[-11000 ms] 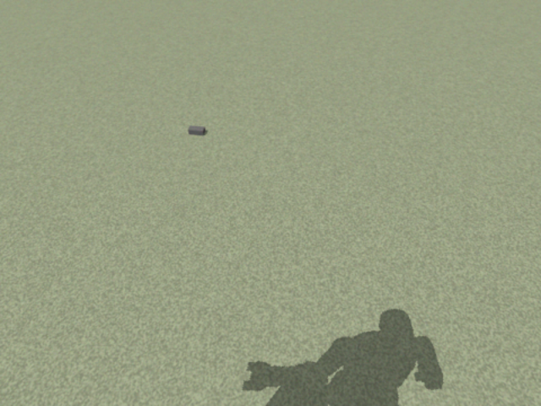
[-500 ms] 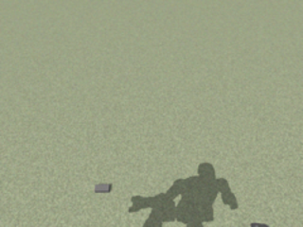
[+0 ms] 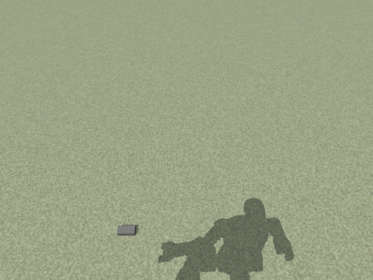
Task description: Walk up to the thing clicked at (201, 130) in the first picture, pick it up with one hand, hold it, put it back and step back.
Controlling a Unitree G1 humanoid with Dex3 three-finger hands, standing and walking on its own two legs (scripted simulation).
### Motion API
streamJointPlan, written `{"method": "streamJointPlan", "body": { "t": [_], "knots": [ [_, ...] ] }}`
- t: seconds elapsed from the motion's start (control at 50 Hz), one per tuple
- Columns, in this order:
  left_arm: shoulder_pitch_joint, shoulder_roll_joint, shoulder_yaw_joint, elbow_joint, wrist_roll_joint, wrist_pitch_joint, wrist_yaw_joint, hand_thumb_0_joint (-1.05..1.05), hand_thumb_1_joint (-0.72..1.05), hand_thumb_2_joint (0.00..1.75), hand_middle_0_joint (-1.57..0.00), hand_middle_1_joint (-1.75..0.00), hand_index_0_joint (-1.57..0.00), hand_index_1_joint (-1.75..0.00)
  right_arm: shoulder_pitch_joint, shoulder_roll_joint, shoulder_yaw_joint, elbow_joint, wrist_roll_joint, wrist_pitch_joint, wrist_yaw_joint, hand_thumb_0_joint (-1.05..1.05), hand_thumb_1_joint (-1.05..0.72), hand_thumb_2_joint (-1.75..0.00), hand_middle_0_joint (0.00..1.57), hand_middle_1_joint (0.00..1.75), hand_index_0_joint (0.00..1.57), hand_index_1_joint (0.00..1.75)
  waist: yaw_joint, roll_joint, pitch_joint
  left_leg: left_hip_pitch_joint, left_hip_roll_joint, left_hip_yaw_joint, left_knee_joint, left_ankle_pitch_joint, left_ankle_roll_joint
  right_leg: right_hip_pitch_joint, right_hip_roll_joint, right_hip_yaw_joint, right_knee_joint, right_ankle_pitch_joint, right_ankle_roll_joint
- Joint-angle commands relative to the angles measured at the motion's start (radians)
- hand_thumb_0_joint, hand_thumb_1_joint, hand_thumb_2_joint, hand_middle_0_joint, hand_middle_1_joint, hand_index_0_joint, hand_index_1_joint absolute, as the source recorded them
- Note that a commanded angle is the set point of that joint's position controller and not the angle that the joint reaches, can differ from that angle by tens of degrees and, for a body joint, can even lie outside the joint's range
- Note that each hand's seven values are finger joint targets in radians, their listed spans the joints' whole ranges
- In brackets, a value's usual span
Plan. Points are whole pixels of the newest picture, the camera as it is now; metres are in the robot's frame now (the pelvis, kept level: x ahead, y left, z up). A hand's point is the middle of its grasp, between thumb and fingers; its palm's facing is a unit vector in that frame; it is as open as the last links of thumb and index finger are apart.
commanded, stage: stand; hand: left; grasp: from above
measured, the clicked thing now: (126, 230) +0.44 +0.35 -0.76
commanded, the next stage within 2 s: rise first in 0.60 s
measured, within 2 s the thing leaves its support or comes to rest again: neither
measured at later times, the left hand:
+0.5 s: hand out of the picture +0.09 +0.25 -0.16, palm faces -0.03 -0.94 -0.34, open 7.4 cm
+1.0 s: hand (93, 270) +0.16 +0.26 -0.17, palm faces -0.04 -0.94 -0.35, open 9.7 cm
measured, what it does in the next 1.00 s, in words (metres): stands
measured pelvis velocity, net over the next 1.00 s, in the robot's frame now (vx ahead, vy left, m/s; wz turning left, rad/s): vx -0.01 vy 0.00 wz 0.00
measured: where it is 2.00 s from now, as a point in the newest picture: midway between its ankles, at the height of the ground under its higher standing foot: outside the picture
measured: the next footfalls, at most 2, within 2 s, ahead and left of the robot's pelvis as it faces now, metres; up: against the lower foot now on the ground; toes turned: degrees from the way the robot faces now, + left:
none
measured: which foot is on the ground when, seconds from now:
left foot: down 0.00-1.00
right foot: down 0.00-1.00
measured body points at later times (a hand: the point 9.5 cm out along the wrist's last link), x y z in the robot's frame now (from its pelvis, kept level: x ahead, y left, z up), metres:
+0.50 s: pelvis +0.01 +0.00 +0.00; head +0.02 +0.00 +0.45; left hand +0.09 +0.30 -0.13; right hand +0.09 -0.30 -0.13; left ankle +0.02 +0.13 -0.75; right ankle +0.00 -0.14 -0.75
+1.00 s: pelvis -0.01 +0.00 -0.03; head +0.05 +0.01 +0.42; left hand +0.16 +0.31 -0.15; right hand +0.09 -0.26 -0.15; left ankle +0.02 +0.13 -0.75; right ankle +0.00 -0.14 -0.75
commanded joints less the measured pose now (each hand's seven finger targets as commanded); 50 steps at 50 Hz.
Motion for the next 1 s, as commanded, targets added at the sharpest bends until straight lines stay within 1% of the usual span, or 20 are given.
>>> {"method": "streamJointPlan", "body": {
  "t": [0.0, 0.08, 0.24, 0.28, 0.38, 0.54, 0.66, 0.68, 0.7, 0.72, 0.74, 0.76, 0.78, 0.8, 0.82, 0.84, 0.88, 0.9, 0.92, 0.98],
  "knots": [
    [-0.031, 0.217, 0.039, -0.062, 0.001, -0.026, 0.016, 0.00, 0.90, 0.90, -0.20, -0.30, -0.20, -0.30, -0.047, -0.221, -0.040, -0.063, -0.004, -0.026, -0.019, 0.00, -0.90, -0.90, 0.20, 0.30, 0.20, 0.30, -0.003, -0.005, -0.085, 0.038, 0.108, -0.089, -0.053, 0.045, 0.034, -0.018, -0.090, 0.070, -0.071, 0.065, -0.052],
    [-0.031, 0.218, 0.037, -0.066, -0.003, -0.029, 0.019, 0.00, 0.90, 0.90, -0.20, -0.30, -0.20, -0.30, -0.047, -0.219, -0.039, -0.065, -0.001, -0.030, -0.020, 0.00, -0.90, -0.90, 0.20, 0.30, 0.20, 0.30, -0.005, -0.002, -0.128, 0.075, 0.113, -0.083, -0.031, 0.191, 0.032, 0.011, -0.094, 0.059, -0.046, 0.191, -0.048],
    [-0.030, 0.216, 0.036, -0.061, 0.000, -0.021, 0.020, 0.00, 0.90, 0.90, -0.20, -0.30, -0.20, -0.30, -0.044, -0.218, -0.035, -0.064, -0.002, -0.024, -0.023, 0.00, -0.90, -0.90, 0.20, 0.30, 0.20, 0.30, 0.000, 0.001, -0.067, 0.036, 0.108, -0.080, -0.053, 0.090, 0.028, -0.011, -0.087, 0.059, -0.066, 0.098, -0.046],
    [-0.037, 0.214, 0.036, -0.062, -0.001, -0.022, 0.019, 0.00, 0.90, 0.90, -0.20, -0.30, -0.20, -0.30, -0.043, -0.215, -0.034, -0.065, -0.002, -0.023, -0.022, 0.00, -0.90, -0.90, 0.20, 0.30, 0.20, 0.30, -0.002, -0.001, -0.073, 0.037, 0.110, -0.081, -0.050, 0.099, 0.028, -0.004, -0.089, 0.059, -0.064, 0.094, -0.049],
    [-0.036, 0.218, 0.036, -0.069, 0.000, -0.028, 0.022, 0.00, 0.90, 0.90, -0.20, -0.30, -0.20, -0.30, -0.048, -0.219, -0.037, -0.072, -0.002, -0.027, -0.023, 0.00, -0.90, -0.90, 0.20, 0.30, 0.20, 0.30, -0.003, 0.005, -0.117, 0.076, 0.116, -0.078, -0.032, 0.194, 0.030, 0.021, -0.096, 0.057, -0.052, 0.200, -0.046],
    [-0.040, 0.210, 0.036, -0.067, 0.000, -0.021, 0.020, 0.00, 0.90, 0.90, -0.20, -0.30, -0.20, -0.30, -0.045, -0.220, -0.036, -0.070, -0.002, -0.027, -0.024, 0.00, -0.90, -0.90, 0.20, 0.30, 0.20, 0.30, 0.000, 0.018, -0.073, 0.039, 0.114, -0.079, -0.056, 0.127, 0.029, 0.016, -0.089, 0.055, -0.066, 0.129, -0.046],
    [-0.032, 0.208, 0.036, -0.069, 0.000, -0.023, 0.020, 0.00, 0.90, 0.90, -0.20, -0.30, -0.20, -0.30, -0.056, -0.223, -0.040, -0.076, -0.001, -0.028, -0.024, 0.00, -0.90, -0.90, 0.20, 0.30, 0.20, 0.30, 0.002, 0.012, -0.086, 0.062, 0.114, -0.076, -0.049, 0.134, 0.032, 0.006, -0.090, 0.056, -0.067, 0.133, -0.048],
    [-0.039, 0.214, 0.038, -0.068, 0.000, -0.022, 0.020, 0.00, 0.82, 0.98, -0.19, -0.30, -0.15, -0.33, -0.046, -0.216, -0.039, -0.075, -0.001, -0.027, -0.024, 0.00, -0.87, -0.89, 0.20, 0.30, 0.20, 0.30, -0.003, 0.003, -0.079, 0.048, 0.111, -0.078, -0.056, 0.117, 0.031, 0.012, -0.090, 0.055, -0.066, 0.117, -0.049],
    [-0.390, 0.051, 0.046, -0.419, -0.045, -0.119, 0.035, 0.00, 0.74, 0.97, -0.18, -0.38, -0.15, -0.41, -0.025, -0.043, 0.008, -0.368, 0.060, -0.079, -0.041, 0.00, -0.94, -0.90, 0.20, 0.30, 0.20, 0.30, -0.118, 0.036, -0.013, -0.078, -0.016, 0.050, 0.022, -0.036, 0.023, -0.225, 0.040, -0.028, 0.006, 0.044, -0.039],
    [-0.547, 0.113, 0.072, -0.417, -0.050, -0.119, 0.044, 0.00, 0.66, 0.95, -0.22, -0.46, -0.17, -0.49, 0.001, -0.086, -0.003, -0.343, 0.063, -0.083, -0.054, 0.00, -0.90, -0.89, 0.20, 0.30, 0.20, 0.30, -0.087, 0.004, -0.054, -0.064, -0.019, 0.044, 0.032, -0.077, 0.023, -0.179, 0.038, -0.037, 0.012, -0.004, -0.040],
    [-0.307, 0.170, 0.120, -0.144, -0.026, -0.067, 0.048, 0.00, 0.58, 0.92, -0.22, -0.54, -0.19, -0.57, 0.057, -0.105, -0.010, -0.296, 0.060, -0.070, -0.058, 0.00, -0.88, -0.89, 0.20, 0.30, 0.20, 0.30, -0.072, -0.040, -0.030, -0.098, -0.024, 0.045, 0.050, -0.107, 0.026, -0.186, 0.046, -0.049, 0.016, -0.052, -0.044],
    [-0.240, 0.172, 0.132, -0.095, -0.015, -0.055, 0.031, 0.00, 0.50, 0.91, -0.21, -0.62, -0.19, -0.65, 0.067, -0.109, -0.025, -0.326, 0.058, -0.059, -0.055, 0.00, -0.86, -0.88, 0.20, 0.30, 0.20, 0.30, -0.040, -0.036, -0.023, -0.152, -0.017, 0.049, 0.087, -0.081, 0.026, -0.210, 0.050, -0.055, 0.052, -0.044, -0.046],
    [-0.268, 0.183, 0.130, -0.105, 0.006, -0.051, 0.018, 0.00, 0.45, 0.88, -0.18, -0.70, -0.19, -0.73, 0.080, -0.107, -0.040, -0.349, 0.049, -0.060, -0.061, 0.00, -0.85, -0.88, 0.20, 0.30, 0.20, 0.30, -0.046, -0.053, -0.087, -0.151, -0.019, 0.044, 0.117, -0.053, 0.029, -0.217, 0.050, -0.054, 0.083, -0.025, -0.048],
    [-0.326, 0.257, 0.172, -0.173, 0.020, -0.065, 0.011, 0.00, 0.37, 0.85, -0.22, -0.78, -0.24, -0.77, 0.093, -0.115, -0.055, -0.365, 0.045, -0.068, -0.068, 0.00, -0.86, -0.89, 0.20, 0.30, 0.20, 0.30, -0.027, -0.029, -0.173, -0.143, -0.018, 0.039, 0.144, -0.024, 0.025, -0.206, 0.049, -0.049, 0.116, 0.011, -0.046],
    [-0.267, 0.277, 0.202, -0.163, 0.047, -0.062, -0.002, 0.00, 0.29, 0.84, -0.21, -0.85, -0.24, -0.82, 0.098, -0.109, -0.067, -0.390, 0.035, -0.077, -0.067, 0.00, -0.87, -0.89, 0.20, 0.30, 0.20, 0.30, -0.016, 0.023, -0.228, -0.162, -0.025, 0.040, 0.181, 0.007, 0.020, -0.208, 0.042, -0.043, 0.154, 0.046, -0.048],
    [-0.184, 0.260, 0.211, -0.111, 0.075, -0.049, -0.015, 0.00, 0.22, 0.81, -0.22, -0.89, -0.26, -0.85, 0.120, -0.104, -0.074, -0.401, 0.025, -0.077, -0.060, 0.00, -0.88, -0.89, 0.20, 0.30, 0.20, 0.30, -0.012, 0.019, -0.270, -0.189, -0.029, 0.035, 0.224, 0.024, 0.019, -0.220, 0.042, -0.043, 0.194, 0.061, -0.049],
    [-0.061, 0.214, 0.226, -0.097, 0.112, -0.027, -0.030, 0.00, 0.06, 0.80, -0.24, -0.93, -0.28, -0.89, 0.128, -0.091, -0.088, -0.438, 0.015, -0.080, -0.049, 0.00, -0.89, -0.89, 0.20, 0.30, 0.20, 0.30, 0.031, 0.036, -0.305, -0.229, -0.033, 0.033, 0.265, 0.052, 0.014, -0.225, 0.046, -0.045, 0.248, 0.066, -0.054],
    [-0.107, 0.235, 0.228, -0.179, 0.132, -0.022, -0.029, 0.00, -0.02, 0.80, -0.24, -0.93, -0.27, -0.90, 0.116, -0.088, -0.092, -0.467, 0.018, -0.080, -0.050, 0.00, -0.87, -0.89, 0.20, 0.30, 0.20, 0.30, 0.039, 0.085, -0.352, -0.213, -0.036, 0.036, 0.266, 0.060, 0.009, -0.225, 0.046, -0.042, 0.259, 0.069, -0.059],
    [-0.120, 0.213, 0.213, -0.195, 0.137, -0.004, -0.026, 0.00, -0.10, 0.79, -0.25, -0.94, -0.28, -0.91, 0.108, -0.082, -0.088, -0.492, 0.021, -0.080, -0.050, 0.00, -0.89, -0.89, 0.20, 0.30, 0.20, 0.30, 0.026, 0.089, -0.340, -0.219, -0.034, 0.031, 0.269, 0.038, 0.006, -0.250, 0.050, -0.046, 0.261, 0.040, -0.057],
    [-0.131, 0.185, 0.193, -0.223, 0.161, 0.055, -0.019, 0.00, -0.33, 0.80, -0.29, -0.88, -0.29, -0.87, 0.068, -0.077, -0.083, -0.551, 0.023, -0.086, -0.041, 0.00, -0.88, -0.89, 0.20, 0.30, 0.20, 0.30, 0.015, 0.051, -0.230, -0.341, -0.017, 0.009, 0.294, -0.090, 0.004, -0.363, 0.061, -0.061, 0.289, -0.091, -0.057]
  ]
}}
